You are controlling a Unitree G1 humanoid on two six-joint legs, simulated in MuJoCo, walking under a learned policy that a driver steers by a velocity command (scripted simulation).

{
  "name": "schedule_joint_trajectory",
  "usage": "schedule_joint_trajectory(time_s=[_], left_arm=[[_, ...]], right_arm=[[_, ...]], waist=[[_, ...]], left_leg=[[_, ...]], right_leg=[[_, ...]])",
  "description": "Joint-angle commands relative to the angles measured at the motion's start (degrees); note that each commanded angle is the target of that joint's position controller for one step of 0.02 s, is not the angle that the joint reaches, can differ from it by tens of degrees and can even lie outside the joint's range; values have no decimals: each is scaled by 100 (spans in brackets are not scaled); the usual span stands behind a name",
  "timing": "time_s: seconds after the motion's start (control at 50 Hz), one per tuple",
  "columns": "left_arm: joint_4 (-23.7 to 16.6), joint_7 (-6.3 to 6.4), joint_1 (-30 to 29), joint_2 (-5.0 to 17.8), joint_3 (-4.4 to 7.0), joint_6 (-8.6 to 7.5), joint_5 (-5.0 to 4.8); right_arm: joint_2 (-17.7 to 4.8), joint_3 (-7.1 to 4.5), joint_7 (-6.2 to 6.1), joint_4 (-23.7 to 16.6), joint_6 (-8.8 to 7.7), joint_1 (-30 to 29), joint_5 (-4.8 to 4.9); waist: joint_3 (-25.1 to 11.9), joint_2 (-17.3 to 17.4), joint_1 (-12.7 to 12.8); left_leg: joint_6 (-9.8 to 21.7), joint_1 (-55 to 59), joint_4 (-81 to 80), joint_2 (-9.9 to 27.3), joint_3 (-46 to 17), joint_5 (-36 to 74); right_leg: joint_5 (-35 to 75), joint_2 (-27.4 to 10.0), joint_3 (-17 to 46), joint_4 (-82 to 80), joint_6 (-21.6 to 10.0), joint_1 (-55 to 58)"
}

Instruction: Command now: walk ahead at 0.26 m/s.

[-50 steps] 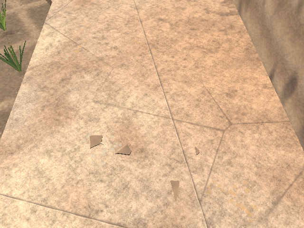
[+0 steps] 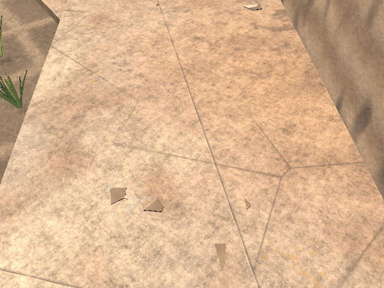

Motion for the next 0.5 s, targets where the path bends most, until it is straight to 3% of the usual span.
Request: schedule_joint_trajectory(time_s=[0.02, 0.06, 0.08, 0.12, 0.14, 0.16, 0.18, 0.2, 0.22, 0.24, 0.26, 0.28, 0.32, 0.4, 0.5], left_arm=[[-635, -126, -900, 470, 79, -337, -91], [-639, -190, -893, 428, 92, -433, -87], [-528, -220, -600, 352, 96, -443, -90], [-95, -220, 524, 494, 237, -400, -91], [62, -193, 1239, 706, 353, -386, -89], [112, -130, 2010, 1360, 496, -404, -20], [150, -207, 2226, 1398, 409, -506, 99], [-2, -216, 1547, 1113, 276, -598, 88], [-183, -246, 1024, 779, 170, -633, 61], [-302, -290, 618, 679, 97, -635, 84], [-370, -308, 441, 601, 51, -630, 108], [-362, -299, 471, 500, 11, -597, 134], [-278, -227, 822, 546, -4, -565, 148], [-324, -79, 1082, 767, 17, -504, 167], [-341, -27, 1491, 865, 75, -456, 85]], right_arm=[[-861, -198, 23, -186, -182, 306, 33], [-926, -214, 74, -251, -171, 186, 68], [-997, -226, 97, -280, -148, 72, 81], [-1031, -216, 124, -333, -137, -16, 74], [-944, -172, 132, -387, -175, -213, 70], [-561, -64, 134, -650, -232, -443, 12], [-199, 3, 123, -821, -362, -423, 107], [-441, -55, 158, -879, -452, -543, 266], [-609, -76, 203, -948, -495, -747, 284], [-644, -116, 194, -911, -501, -781, 215], [-735, -184, 177, -892, -468, -782, 125], [-754, -221, 197, -853, -409, -702, 102], [-624, -223, 236, -856, -309, -785, 91], [-462, -160, 263, -1275, -274, -1846, 30], [-427, -61, 411, -1603, -333, -2915, 85]], waist=[[1337, 560, -107], [1072, 481, -56], [942, 518, 117], [534, 460, 591], [241, 191, 989], [-111, -1359, 1187], [-594, -1961, 1023], [-78, -1163, 696], [257, -751, 542], [454, -401, 355], [539, -392, 232], [536, -490, 153], [572, -460, 144], [722, -290, 291], [905, -391, 562]], left_leg=[[1116, 255, -1849, 1988, -2329, -1045], [882, -18, -1670, 1554, -1580, -385], [809, -488, -1486, 1352, -1240, -289], [665, -1400, -711, 992, -822, 544], [449, -1759, 401, 747, -449, 1421], [-38, -2827, 2839, 110, 241, 943], [-57, -3650, 4418, -401, -571, -854], [137, -4240, 5123, 34, -1014, -612], [324, -4355, 5148, 337, -938, -26], [382, -4206, 4829, 578, -837, 544], [386, -3911, 4405, 744, -783, 873], [355, -3603, 4163, 811, -718, 1058], [216, -3571, 3829, 815, -520, 1273], [-53, -3974, 2425, 782, -387, 1982], [-22, -3570, 881, 456, -103, 2602]], right_leg=[[-381, -533, 320, 441, -171, -2152], [-49, -326, -63, -456, -125, -1177], [340, -124, -332, -854, -80, -332], [1127, 420, -729, -1262, -2, 1551], [1089, 195, -309, -1494, -148, 2345], [356, -1317, 2131, -2550, -764, 3105], [-99, -2231, 4668, -3646, -1464, 3401], [-559, -2325, 4369, -3581, -1396, 3027], [-439, -2071, 3488, -3516, -1138, 2587], [71, -1793, 2726, -3605, -940, 2151], [655, -1537, 2120, -3679, -783, 1818], [1082, -1304, 1641, -3740, -674, 1614], [1986, -1138, 1149, -3817, -700, 1572], [2706, -1121, 764, -3948, -787, 1676], [2597, -1152, 431, -4048, -744, 1939]])
Velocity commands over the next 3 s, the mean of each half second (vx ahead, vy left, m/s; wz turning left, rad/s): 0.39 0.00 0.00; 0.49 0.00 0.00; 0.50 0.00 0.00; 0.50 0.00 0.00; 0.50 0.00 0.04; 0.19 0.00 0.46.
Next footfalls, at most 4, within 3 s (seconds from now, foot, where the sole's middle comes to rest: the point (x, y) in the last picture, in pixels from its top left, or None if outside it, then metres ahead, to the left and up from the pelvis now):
0.14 right None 0.12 -0.14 -0.77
0.64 left None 0.50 0.10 -0.77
1.22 right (236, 219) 0.81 -0.15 -0.77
1.78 left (174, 160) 1.12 0.10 -0.77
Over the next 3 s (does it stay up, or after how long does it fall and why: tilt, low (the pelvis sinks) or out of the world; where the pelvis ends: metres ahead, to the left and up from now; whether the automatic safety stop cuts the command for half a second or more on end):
stays up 1.52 -0.01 0.00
